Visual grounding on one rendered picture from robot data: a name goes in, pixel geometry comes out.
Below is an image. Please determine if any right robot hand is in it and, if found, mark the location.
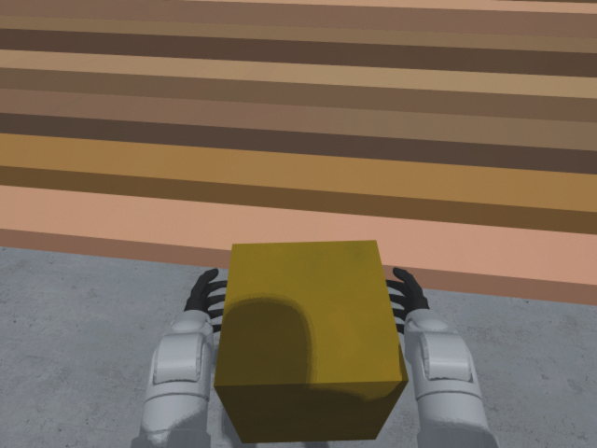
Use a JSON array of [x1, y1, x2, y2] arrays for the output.
[[385, 267, 430, 335]]

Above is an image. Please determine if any left robot forearm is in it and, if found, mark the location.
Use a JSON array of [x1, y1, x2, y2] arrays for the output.
[[131, 310, 215, 448]]

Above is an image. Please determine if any left robot hand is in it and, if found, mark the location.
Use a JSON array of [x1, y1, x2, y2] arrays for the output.
[[184, 268, 228, 333]]

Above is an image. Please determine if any carton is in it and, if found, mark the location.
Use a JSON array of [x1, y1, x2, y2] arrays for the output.
[[214, 240, 409, 443]]

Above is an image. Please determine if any right robot forearm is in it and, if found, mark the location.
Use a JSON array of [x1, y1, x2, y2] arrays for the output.
[[404, 309, 500, 448]]

